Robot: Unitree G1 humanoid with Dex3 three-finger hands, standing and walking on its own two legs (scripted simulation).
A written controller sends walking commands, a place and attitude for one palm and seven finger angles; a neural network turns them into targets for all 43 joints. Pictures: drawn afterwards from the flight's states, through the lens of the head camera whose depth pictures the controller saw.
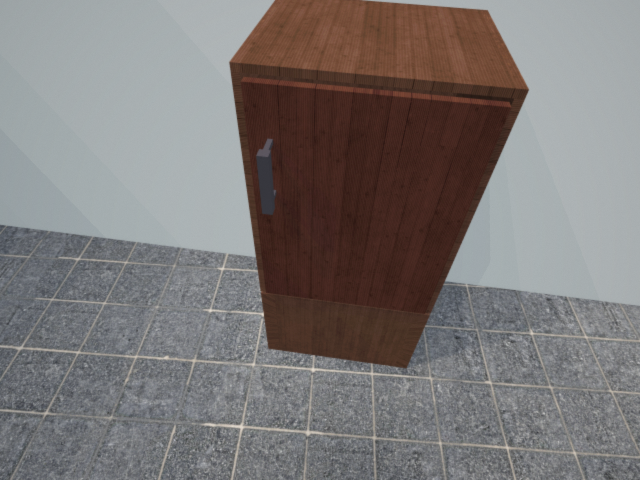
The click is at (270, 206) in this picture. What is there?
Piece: cupboard door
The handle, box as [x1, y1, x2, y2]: [256, 139, 275, 214]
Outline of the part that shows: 267,139 264,147 258,150 256,159 262,213 272,214 274,208 273,200 275,196 275,190 272,187 270,148 272,145 272,139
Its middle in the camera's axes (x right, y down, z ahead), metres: -0.10 -0.12 +0.73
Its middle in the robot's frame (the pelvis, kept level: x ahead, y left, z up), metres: +0.62 +0.14 +0.02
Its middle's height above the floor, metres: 0.79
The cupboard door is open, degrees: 0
